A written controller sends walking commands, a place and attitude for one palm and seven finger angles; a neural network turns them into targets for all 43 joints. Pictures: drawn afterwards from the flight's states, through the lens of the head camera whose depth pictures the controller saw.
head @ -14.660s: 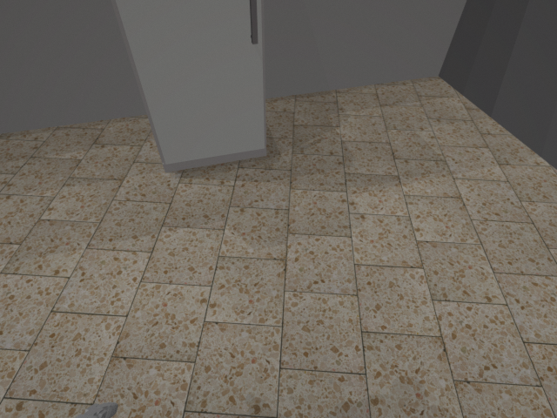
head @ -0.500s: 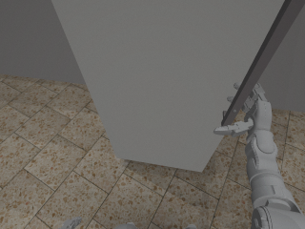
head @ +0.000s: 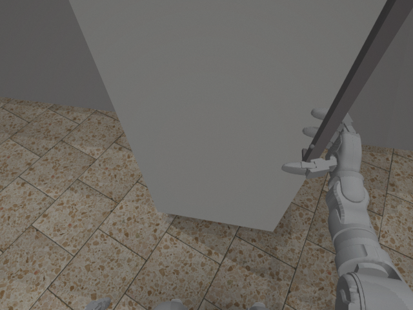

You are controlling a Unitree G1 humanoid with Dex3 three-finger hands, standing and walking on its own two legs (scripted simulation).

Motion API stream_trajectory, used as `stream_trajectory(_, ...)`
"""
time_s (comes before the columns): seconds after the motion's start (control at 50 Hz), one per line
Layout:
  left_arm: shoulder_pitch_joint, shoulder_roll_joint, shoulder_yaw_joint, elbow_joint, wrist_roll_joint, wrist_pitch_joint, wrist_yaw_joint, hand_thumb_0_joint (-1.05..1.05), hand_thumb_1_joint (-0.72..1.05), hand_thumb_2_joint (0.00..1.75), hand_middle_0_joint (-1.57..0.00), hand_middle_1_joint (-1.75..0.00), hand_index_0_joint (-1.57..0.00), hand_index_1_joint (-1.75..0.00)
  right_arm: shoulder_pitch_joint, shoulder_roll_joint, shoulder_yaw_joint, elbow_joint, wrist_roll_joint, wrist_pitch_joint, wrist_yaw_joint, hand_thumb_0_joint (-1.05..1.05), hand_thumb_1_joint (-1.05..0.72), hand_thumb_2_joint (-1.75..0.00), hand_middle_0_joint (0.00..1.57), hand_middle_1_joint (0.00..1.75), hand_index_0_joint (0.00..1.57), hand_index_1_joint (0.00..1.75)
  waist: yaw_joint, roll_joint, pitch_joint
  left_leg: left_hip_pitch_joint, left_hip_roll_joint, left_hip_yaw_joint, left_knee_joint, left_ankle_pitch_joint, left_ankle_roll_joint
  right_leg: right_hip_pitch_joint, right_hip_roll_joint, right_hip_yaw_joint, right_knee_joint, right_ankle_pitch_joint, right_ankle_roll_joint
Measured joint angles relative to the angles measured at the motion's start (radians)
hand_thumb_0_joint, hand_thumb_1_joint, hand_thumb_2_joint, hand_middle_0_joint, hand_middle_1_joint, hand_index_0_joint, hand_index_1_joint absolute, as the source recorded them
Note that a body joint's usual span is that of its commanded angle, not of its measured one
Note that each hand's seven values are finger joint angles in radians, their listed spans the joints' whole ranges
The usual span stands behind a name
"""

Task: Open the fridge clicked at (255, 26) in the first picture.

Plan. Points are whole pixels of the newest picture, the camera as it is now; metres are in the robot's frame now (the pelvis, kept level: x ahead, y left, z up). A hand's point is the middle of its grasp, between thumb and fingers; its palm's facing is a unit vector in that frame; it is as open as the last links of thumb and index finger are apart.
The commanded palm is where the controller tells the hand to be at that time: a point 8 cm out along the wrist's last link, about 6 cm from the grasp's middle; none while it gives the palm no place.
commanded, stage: grip the handle and tug to test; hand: right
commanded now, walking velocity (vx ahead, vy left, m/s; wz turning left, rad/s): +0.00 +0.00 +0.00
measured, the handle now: (339, 97) +0.48 -0.17 +0.16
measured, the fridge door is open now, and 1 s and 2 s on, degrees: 0 0 12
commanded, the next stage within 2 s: pull the door a little, standing still in 1.24 s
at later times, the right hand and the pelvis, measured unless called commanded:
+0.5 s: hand (314, 147) +0.43 -0.15 +0.08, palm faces +0.05 +1.00 +0.01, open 5.7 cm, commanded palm +0.40 -0.20 +0.08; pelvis +0.00 +0.00 +0.00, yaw +0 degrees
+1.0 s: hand (312, 148) +0.43 -0.15 +0.08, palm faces +0.07 +1.00 +0.01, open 5.6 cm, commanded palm +0.38 -0.20 +0.08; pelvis +0.01 +0.00 +0.00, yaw +1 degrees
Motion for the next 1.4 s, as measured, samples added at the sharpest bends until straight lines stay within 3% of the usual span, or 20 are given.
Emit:
stream_trajectory(0.52,-0.017,0.004,0.005,-0.008,-0.002,-0.001,0.004,0.01,0.91,0.90,-0.20,-0.30,-0.20,-0.30,0.030,-0.002,0.007,-0.038,0.014,0.008,0.026,0.00,-0.68,-0.81,0.43,1.38,0.42,1.37,-0.005,0.002,-0.004,0.007,-0.001,0.002,-0.007,-0.004,-0.001,0.003,0.001,0.004,0.000,-0.007,0.000)
stream_trajectory(0.9,-0.004,0.001,0.003,-0.007,0.002,0.000,-0.002,0.01,0.91,0.90,-0.21,-0.30,-0.20,-0.30,0.045,0.004,-0.006,-0.049,0.010,0.013,-0.007,0.00,-0.71,-0.83,0.39,1.40,0.39,1.40,0.003,-0.003,-0.004,0.007,-0.005,-0.007,-0.006,-0.001,0.000,0.009,-0.002,-0.004,-0.004,-0.005,0.001)
stream_trajectory(1.12,0.009,0.005,0.015,-0.034,-0.005,0.001,-0.011,0.01,0.91,0.90,-0.20,-0.30,-0.20,-0.30,0.159,0.007,-0.001,-0.188,0.033,0.054,-0.016,0.01,-0.74,-0.80,0.34,1.40,0.35,1.40,0.009,-0.003,-0.013,0.035,-0.012,-0.026,-0.031,-0.003,0.000,0.047,-0.009,-0.021,-0.030,-0.015,0.003)
stream_trajectory(1.4,-0.015,-0.003,0.020,-0.069,-0.003,0.000,-0.021,0.01,0.91,0.90,-0.20,-0.30,-0.20,-0.30,0.314,0.037,0.047,-0.402,0.047,0.117,-0.026,0.01,-0.76,-0.77,0.31,1.40,0.31,1.40,-0.013,-0.008,-0.019,0.090,-0.010,-0.032,-0.067,-0.019,-0.007,0.102,-0.003,-0.024,-0.063,-0.040,0.004)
